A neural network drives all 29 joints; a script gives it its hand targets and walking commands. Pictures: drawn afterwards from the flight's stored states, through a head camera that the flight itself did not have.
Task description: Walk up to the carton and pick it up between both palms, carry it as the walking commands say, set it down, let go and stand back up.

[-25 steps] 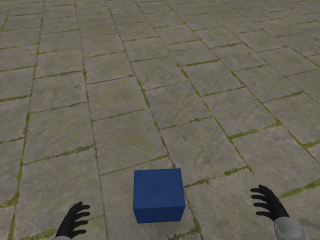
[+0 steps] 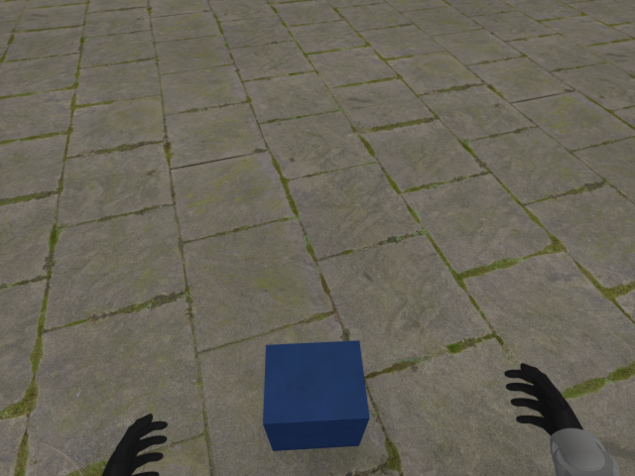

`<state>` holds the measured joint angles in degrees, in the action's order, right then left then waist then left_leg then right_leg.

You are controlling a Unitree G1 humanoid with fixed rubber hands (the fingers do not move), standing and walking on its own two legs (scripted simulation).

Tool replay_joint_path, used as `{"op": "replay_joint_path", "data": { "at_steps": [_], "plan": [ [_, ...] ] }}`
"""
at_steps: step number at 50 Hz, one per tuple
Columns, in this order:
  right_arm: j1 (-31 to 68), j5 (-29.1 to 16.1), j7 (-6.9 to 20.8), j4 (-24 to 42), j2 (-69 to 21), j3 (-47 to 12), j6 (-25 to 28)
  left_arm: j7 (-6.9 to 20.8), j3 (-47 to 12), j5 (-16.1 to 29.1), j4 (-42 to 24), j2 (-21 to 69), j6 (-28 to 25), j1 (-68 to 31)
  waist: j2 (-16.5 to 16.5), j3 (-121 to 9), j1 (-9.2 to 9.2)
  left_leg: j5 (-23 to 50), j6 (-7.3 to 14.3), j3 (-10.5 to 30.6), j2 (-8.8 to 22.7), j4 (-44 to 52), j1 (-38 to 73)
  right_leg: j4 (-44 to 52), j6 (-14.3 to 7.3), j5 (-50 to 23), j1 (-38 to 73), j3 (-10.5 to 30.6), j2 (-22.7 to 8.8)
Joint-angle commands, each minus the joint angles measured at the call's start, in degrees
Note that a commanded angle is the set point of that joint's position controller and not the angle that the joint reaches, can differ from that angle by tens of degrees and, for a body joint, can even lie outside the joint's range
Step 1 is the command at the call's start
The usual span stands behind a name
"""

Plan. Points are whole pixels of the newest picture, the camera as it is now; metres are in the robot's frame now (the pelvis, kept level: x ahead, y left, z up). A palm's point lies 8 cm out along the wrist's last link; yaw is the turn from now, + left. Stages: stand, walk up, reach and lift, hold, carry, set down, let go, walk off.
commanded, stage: stand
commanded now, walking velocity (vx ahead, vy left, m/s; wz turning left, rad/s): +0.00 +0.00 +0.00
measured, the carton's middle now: (314, 397) +0.40 +0.04 -0.63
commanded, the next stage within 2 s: none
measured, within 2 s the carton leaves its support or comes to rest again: neither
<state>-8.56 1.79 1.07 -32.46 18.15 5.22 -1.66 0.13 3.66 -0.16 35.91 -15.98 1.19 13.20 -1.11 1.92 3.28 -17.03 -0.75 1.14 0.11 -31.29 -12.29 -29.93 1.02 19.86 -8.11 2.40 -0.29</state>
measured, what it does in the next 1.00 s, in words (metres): stands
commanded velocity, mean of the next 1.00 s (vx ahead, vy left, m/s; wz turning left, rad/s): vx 0.00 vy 0.00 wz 0.00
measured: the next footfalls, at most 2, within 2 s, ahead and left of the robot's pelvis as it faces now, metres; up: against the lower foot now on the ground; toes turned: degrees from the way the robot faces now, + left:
none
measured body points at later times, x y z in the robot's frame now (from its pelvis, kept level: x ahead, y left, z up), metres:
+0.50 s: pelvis -0.02 +0.00 +0.00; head -0.03 +0.01 +0.45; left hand +0.11 +0.28 -0.09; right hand +0.19 -0.28 -0.04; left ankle +0.00 +0.12 -0.73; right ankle -0.04 -0.13 -0.73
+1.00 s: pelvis -0.03 +0.00 +0.00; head -0.06 +0.01 +0.45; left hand +0.09 +0.29 -0.09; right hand +0.17 -0.28 -0.04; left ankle +0.00 +0.12 -0.73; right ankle -0.04 -0.13 -0.73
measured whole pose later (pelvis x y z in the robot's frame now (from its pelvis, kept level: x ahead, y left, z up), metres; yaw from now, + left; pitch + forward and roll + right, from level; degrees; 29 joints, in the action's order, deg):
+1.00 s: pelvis -0.03 +0.00 +0.00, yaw +0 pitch -4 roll +0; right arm -8.6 1.8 1.1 -34.7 19.4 5.2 0.0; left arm 0.1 3.7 -0.2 40.4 -16.7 -0.7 13.2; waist -0.2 0.7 3.3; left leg -14.6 -0.5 1.1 0.1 -31.3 -12.3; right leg -29.9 1.0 17.5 -8.1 2.4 -0.3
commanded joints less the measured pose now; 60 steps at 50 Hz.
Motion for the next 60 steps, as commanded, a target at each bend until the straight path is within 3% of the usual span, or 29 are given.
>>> {"op": "replay_joint_path", "data": {
  "at_steps": [1, 3, 6, 8, 11, 15, 17, 20, 23, 24, 27, 31, 32, 34, 38, 42, 43, 44, 46, 47, 51, 52, 55, 56, 60],
  "plan": [
    [0.0, 0.1, -1.3, -0.3, 9.4, 1.7, 2.7, -0.8, 2.4, -2.3, -0.7, -12.1, -2.1, -1.9, 0.1, -10.3, -3.1, 18.7, 2.4, 3.6, 4.7, 1.8, 5.2, 3.9, -2.6, -19.9, -0.7, 2.7, -4.0],
    [0.4, 0.3, -1.1, -0.2, 9.3, 1.9, 2.6, -0.8, 2.4, -2.4, -0.5, -12.8, -2.2, -2.4, 2.9, -9.4, -3.06, 17.8, 1.9, 2.7, 4.1, 2.0, 4.9, 4.3, -2.7, -18.8, -1.5, 3.1, -4.3],
    [-0.1, 0.2, -1.4, -0.8, 9.2, 1.7, 2.7, -0.8, 2.7, -2.6, 0.1, -13.2, -2.4, -2.4, 0.6, -9.4, -3.32, 16.0, 2.5, 3.0, 4.5, 2.4, 5.1, 4.9, -2.9, -16.2, -1.9, 3.2, -4.3],
    [-0.4, 0.1, -1.2, -0.9, 9.5, 1.6, 3.1, -0.7, 2.7, -2.5, 0.1, -13.2, -2.6, -2.8, 2.3, -9.8, -3.27, 17.2, 2.1, 3.3, 4.2, 2.7, 5.3, 4.1, -2.9, -16.8, -1.9, 3.3, -4.1],
    [0.8, 0.2, -1.3, -0.5, 10.1, 1.5, 3.2, -0.5, 2.6, -2.3, 0.2, -12.4, -2.6, -2.9, 1.9, -7.6, -2.5, 17.2, 2.2, 3.1, 4.3, 3.1, 3.6, 4.6, -2.8, -16.2, -2.3, 2.8, -3.8],
    [0.4, 0.2, -1.4, -0.8, 10.7, 1.7, 3.1, -0.4, 2.7, -2.1, 0.6, -13.1, -3.0, -3.0, 2.3, -8.7, -2.99, 15.1, 2.4, 3.5, 4.6, 2.9, 5.0, 5.2, -3.2, -14.8, -2.9, 3.8, -4.2],
    [-0.3, 0.1, -1.3, -0.9, 10.3, 1.7, 3.3, -0.5, 2.7, -2.4, 0.9, -13.2, -3.1, -3.0, 0.6, -7.9, -3.47, 15.4, 2.5, 3.9, 4.4, 2.7, 4.6, 4.7, -3.5, -15.7, -3.1, 3.8, -4.1],
    [-0.2, 0.1, -1.0, -1.1, 10.3, 1.6, 3.5, -0.3, 2.7, -1.9, 1.0, -13.2, -3.0, -2.3, 2.2, -8.1, -3.13, 13.9, 2.3, 3.7, 4.4, 3.5, 4.8, 5.3, -3.3, -12.5, -3.1, 3.8, -4.2],
    [-0.9, 0.1, -1.3, -1.8, 10.3, 1.5, 3.5, -0.5, 2.8, -2.2, 1.2, -14.0, -2.9, -2.9, 1.0, -7.5, -3.13, 14.0, 2.6, 4.1, 4.8, 3.8, 4.4, 5.1, -3.3, -12.5, -3.8, 4.2, -4.3],
    [0.1, 0.2, -1.4, -1.5, 10.5, 1.4, 3.4, -0.2, 2.5, -1.9, 1.1, -13.4, -3.0, -2.9, 2.6, -6.7, -2.84, 14.0, 2.7, 4.2, 4.8, 4.0, 4.0, 5.5, -3.4, -12.2, -3.8, 3.9, -4.3],
    [0.4, 0.2, -1.1, -1.4, 10.5, 1.4, 3.6, -0.4, 2.6, -2.1, 1.6, -13.8, -3.4, -2.6, 0.9, -8.6, -3.26, 14.5, 2.8, 3.8, 4.7, 3.1, 5.5, 5.6, -3.4, -14.5, -3.3, 4.0, -4.5],
    [0.0, 0.0, -1.1, -2.0, 10.9, 1.5, 3.6, -0.3, 2.6, -1.9, 1.9, -14.0, -3.2, -2.7, 2.4, -7.0, -3.25, 13.0, 2.7, 3.9, 4.6, 4.0, 5.2, 5.8, -3.3, -13.1, -4.2, 3.9, -4.3],
    [0.0, -0.1, -1.2, -2.0, 10.5, 1.4, 3.8, -0.3, 2.6, -1.9, 2.1, -13.6, -3.2, -3.4, 1.1, -6.6, -3.25, 14.2, 2.5, 4.0, 4.8, 4.0, 5.3, 5.6, -3.4, -12.4, -4.8, 4.0, -4.4],
    [-0.2, -0.1, -1.1, -2.2, 11.2, 1.6, 3.7, -0.2, 2.4, -1.8, 2.3, -13.7, -3.6, -2.5, 2.6, -5.9, -3.22, 12.6, 2.8, 4.6, 4.9, 4.5, 4.8, 6.1, -3.5, -10.9, -4.7, 4.6, -4.5],
    [0.7, 0.1, -1.0, -2.3, 11.4, 1.5, 3.8, -0.1, 2.5, -1.9, 2.4, -14.1, -3.5, -3.5, 2.5, -5.5, -3.1, 10.7, 2.6, 4.5, 4.8, 4.6, 4.2, 6.4, -3.5, -9.3, -5.0, 4.6, -4.7],
    [-0.1, 0.1, -1.1, -2.5, 11.3, 1.6, 4.2, -0.2, 2.1, -2.1, 2.6, -13.7, -3.6, -4.1, 0.3, -5.1, -3.62, 9.7, 2.7, 4.8, 5.1, 5.1, 4.0, 6.9, -3.7, -7.9, -5.9, 5.0, -4.8],
    [0.2, 0.0, -1.0, -2.7, 11.0, 1.4, 4.0, -0.2, 2.0, -1.9, 2.8, -13.6, -3.7, -3.9, 0.7, -5.0, -3.28, 10.6, 2.8, 4.6, 5.0, 4.6, 4.9, 7.4, -3.7, -8.1, -6.3, 5.1, -4.8],
    [0.0, -0.1, -1.2, -3.0, 11.5, 1.4, 4.0, 0.0, 2.1, -1.6, 2.9, -13.5, -3.6, -3.4, 3.4, -5.0, -3.27, 9.3, 3.1, 4.4, 5.1, 5.3, 3.9, 7.3, -3.4, -8.3, -5.5, 4.8, -4.5],
    [1.1, 0.0, -1.2, -2.9, 11.4, 1.4, 4.2, -0.2, 2.3, -2.1, 3.1, -14.1, -3.8, -3.9, 1.6, -4.3, -3.33, 9.6, 3.0, 5.2, 5.3, 5.7, 3.2, 6.4, -3.6, -9.2, -5.3, 4.4, -4.3],
    [0.8, 0.1, -0.9, -3.0, 11.1, 1.2, 4.1, -0.1, 2.5, -1.8, 3.0, -14.6, -3.5, -3.6, 2.9, -4.7, -2.87, 9.7, 3.0, 4.9, 5.3, 5.7, 3.3, 6.4, -3.5, -8.5, -4.8, 4.6, -4.5],
    [-0.3, 0.0, -1.2, -3.5, 11.9, 1.3, 4.3, 0.1, 1.9, -1.6, 3.1, -13.4, -3.6, -3.5, 2.5, -4.3, -3.1, 10.8, 3.3, 4.7, 5.5, 5.2, 3.5, 6.5, -3.8, -9.2, -5.2, 4.6, -4.6],
    [0.1, -0.2, -1.2, -3.6, 11.8, 1.2, 4.1, -0.1, 2.3, -1.7, 3.8, -14.7, -3.5, -3.4, 1.1, -4.7, -3.28, 10.8, 3.0, 5.5, 5.4, 5.5, 3.7, 6.2, -3.7, -9.3, -5.3, 4.2, -4.4],
    [-0.6, -0.1, -1.2, -4.3, 12.0, 1.0, 4.1, -0.2, 2.2, -1.5, 4.3, -14.4, -3.7, -2.6, 2.5, -4.3, -3.0, 11.3, 3.3, 5.3, 5.3, 5.3, 3.8, 6.9, -3.7, -9.3, -4.6, 4.9, -4.7],
    [0.3, -0.4, -1.1, -3.8, 11.3, 1.1, 4.0, -0.2, 2.0, -1.7, 4.1, -14.5, -3.8, -2.8, 0.0, -3.2, -3.24, 11.9, 2.9, 4.9, 5.1, 4.9, 4.2, 7.1, -3.6, -9.7, -6.3, 4.7, -4.6],
    [0.4, -0.2, -1.0, -4.4, 11.8, 1.0, 4.4, 0.0, 2.0, -1.6, 4.7, -14.8, -3.8, -3.9, 2.0, -3.5, -3.46, 10.8, 3.1, 4.9, 5.2, 5.6, 4.2, 7.5, -3.9, -8.4, -6.1, 5.1, -5.1]
  ]
}}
